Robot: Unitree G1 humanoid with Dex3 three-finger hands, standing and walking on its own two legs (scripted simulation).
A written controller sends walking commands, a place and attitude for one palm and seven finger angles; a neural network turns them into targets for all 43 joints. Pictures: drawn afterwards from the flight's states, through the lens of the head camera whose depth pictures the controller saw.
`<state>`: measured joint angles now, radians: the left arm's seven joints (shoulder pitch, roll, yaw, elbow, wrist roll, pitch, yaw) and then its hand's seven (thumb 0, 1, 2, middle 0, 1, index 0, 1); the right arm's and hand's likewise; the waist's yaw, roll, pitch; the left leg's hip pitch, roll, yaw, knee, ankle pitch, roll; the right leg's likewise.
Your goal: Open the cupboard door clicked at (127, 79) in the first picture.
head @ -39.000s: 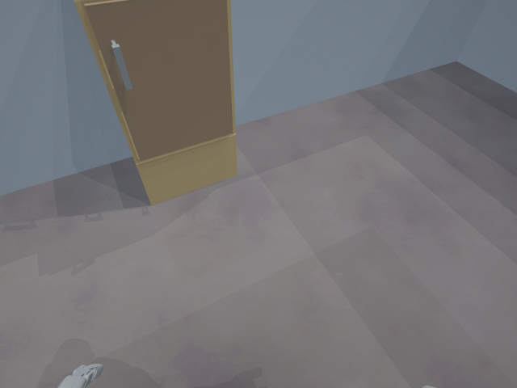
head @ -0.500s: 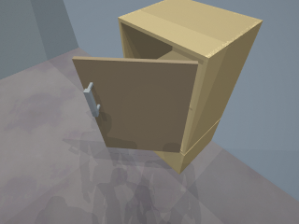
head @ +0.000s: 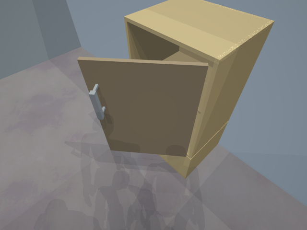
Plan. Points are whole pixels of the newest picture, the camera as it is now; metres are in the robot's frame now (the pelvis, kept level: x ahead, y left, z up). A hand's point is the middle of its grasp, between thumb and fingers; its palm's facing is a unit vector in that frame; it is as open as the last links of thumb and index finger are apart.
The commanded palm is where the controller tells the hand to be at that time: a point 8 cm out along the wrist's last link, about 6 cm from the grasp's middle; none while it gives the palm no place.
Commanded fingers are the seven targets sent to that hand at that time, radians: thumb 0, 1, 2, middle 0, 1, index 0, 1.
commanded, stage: look again from close up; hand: left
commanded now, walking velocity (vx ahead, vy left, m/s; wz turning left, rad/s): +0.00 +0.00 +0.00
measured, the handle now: (98, 102) +0.56 +0.25 -0.04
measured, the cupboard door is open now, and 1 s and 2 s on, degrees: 40 40 40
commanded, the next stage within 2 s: raise the hand with hooked fingers in 0.34 s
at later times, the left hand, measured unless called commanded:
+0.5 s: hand out of the picture +0.00 +0.17 -0.16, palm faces +0.10 -0.97 -0.22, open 7.3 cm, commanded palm +0.10 +0.20 -0.07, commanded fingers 0.00 0.81 0.86 -0.21 -0.36 -0.21 -0.36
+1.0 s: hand out of the picture +0.12 +0.22 -0.07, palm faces +0.08 -1.00 -0.04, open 9.4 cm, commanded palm +0.13 +0.26 -0.05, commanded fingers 0.00 0.22 0.61 -0.25 -0.74 -0.25 -0.74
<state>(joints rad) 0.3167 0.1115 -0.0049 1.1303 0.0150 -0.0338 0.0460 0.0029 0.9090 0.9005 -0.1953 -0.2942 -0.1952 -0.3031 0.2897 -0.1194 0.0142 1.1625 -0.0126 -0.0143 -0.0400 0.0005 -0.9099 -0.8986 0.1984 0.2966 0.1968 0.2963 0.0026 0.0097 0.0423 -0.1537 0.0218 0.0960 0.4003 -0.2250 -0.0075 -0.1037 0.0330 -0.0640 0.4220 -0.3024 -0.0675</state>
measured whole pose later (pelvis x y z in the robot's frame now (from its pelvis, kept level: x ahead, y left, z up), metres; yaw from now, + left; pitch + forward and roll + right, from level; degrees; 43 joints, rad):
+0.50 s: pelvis -0.01 +0.00 +0.00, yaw +0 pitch -1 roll +1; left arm 0.43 0.13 -0.02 0.82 -0.04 0.04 0.07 0.03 0.94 0.90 -0.20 -0.30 -0.20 -0.31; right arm 0.32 -0.15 0.02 1.07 0.00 -0.05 -0.05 0.01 -0.93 -0.90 0.20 0.30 0.20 0.30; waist 0.01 0.02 0.05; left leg -0.19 0.03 0.08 0.44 -0.24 0.00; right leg -0.13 0.04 -0.06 0.44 -0.30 -0.07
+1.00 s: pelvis -0.06 +0.02 -0.09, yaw +2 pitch +12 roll -2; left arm 0.43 0.22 0.15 0.13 -0.24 -0.53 -0.28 0.02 0.45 0.71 -0.23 -0.59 -0.23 -0.60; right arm 0.14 -0.27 -0.03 0.48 0.01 -0.20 -0.03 0.01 -0.90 -0.90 0.20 0.30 0.20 0.30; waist 0.04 -0.02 -0.12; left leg -0.90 0.03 0.01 1.15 -0.47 0.02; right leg -0.80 0.00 -0.14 1.13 -0.55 -0.06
